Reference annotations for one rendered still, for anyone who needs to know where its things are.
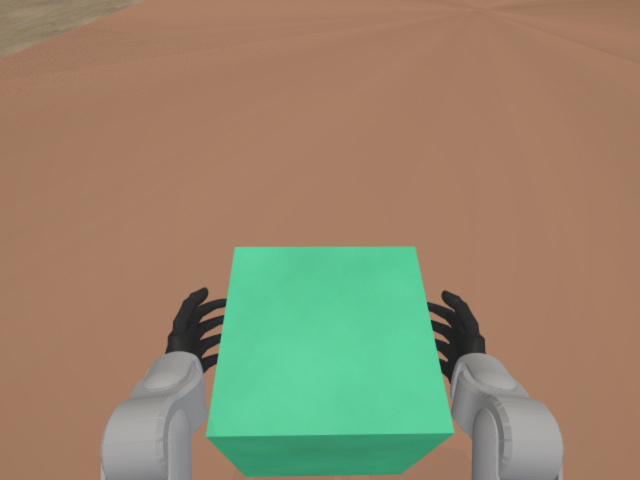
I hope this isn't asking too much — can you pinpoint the robot right forearm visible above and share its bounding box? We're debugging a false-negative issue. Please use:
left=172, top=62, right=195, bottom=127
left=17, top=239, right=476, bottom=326
left=450, top=353, right=564, bottom=480

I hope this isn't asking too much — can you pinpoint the carton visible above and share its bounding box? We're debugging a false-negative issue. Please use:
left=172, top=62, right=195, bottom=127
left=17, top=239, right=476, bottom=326
left=206, top=247, right=454, bottom=477

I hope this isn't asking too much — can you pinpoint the robot right hand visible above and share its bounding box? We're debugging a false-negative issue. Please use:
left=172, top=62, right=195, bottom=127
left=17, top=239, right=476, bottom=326
left=427, top=290, right=486, bottom=385

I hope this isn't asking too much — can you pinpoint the robot left forearm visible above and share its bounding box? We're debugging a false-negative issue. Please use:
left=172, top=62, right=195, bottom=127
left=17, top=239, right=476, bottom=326
left=101, top=351, right=208, bottom=480

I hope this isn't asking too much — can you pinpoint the robot left hand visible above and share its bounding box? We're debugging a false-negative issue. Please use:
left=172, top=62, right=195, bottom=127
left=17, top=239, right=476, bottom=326
left=165, top=287, right=227, bottom=373

